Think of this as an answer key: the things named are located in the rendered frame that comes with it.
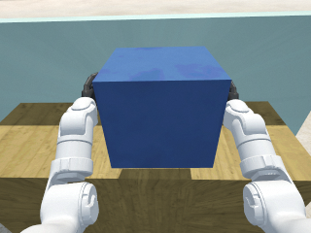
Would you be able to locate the carton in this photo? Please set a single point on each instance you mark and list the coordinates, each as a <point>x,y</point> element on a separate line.
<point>161,107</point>

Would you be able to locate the robot right hand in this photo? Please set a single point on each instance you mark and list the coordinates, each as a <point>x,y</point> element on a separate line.
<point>232,95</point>

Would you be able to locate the left robot upper arm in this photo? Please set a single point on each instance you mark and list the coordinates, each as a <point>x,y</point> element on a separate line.
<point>67,208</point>

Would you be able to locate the right robot upper arm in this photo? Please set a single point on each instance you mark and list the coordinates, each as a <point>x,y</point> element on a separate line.
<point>275,207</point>

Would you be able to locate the robot right forearm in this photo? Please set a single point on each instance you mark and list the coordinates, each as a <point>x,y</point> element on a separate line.
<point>259,161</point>

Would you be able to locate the pedestal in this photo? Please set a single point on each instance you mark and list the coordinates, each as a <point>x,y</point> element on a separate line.
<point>138,200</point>

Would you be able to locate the robot left hand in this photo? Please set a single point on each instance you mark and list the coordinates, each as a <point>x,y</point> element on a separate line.
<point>88,88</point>

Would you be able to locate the robot left forearm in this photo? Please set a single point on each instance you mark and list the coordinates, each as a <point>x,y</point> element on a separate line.
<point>74,145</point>

